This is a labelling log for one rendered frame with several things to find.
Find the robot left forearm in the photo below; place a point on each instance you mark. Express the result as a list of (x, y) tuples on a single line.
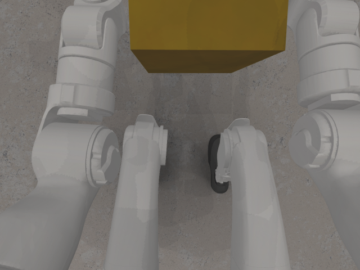
[(90, 31)]

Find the robot left upper arm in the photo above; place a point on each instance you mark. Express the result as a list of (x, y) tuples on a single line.
[(71, 162)]

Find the robot left thigh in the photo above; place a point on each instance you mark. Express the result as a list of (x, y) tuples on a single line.
[(133, 240)]

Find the robot left shin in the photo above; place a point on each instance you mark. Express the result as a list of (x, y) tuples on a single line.
[(130, 129)]

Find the robot right upper arm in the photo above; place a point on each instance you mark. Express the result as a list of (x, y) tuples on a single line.
[(326, 143)]

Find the robot right forearm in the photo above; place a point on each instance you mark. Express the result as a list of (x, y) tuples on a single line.
[(328, 50)]

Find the carton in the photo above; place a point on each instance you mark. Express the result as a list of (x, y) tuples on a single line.
[(206, 36)]

